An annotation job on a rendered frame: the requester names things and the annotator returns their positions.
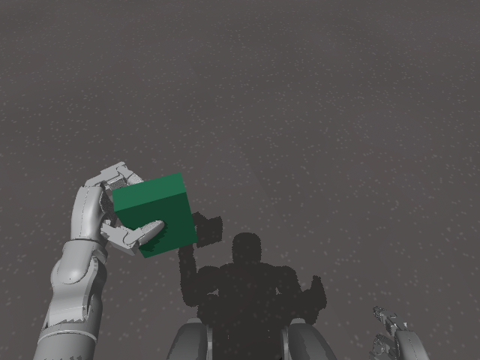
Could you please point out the left robot arm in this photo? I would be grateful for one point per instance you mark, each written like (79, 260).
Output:
(71, 327)

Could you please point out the left robot hand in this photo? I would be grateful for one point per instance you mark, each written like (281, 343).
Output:
(93, 215)

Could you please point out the carton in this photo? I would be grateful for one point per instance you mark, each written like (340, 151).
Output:
(163, 199)

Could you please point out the right robot hand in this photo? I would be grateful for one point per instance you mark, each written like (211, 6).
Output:
(406, 344)

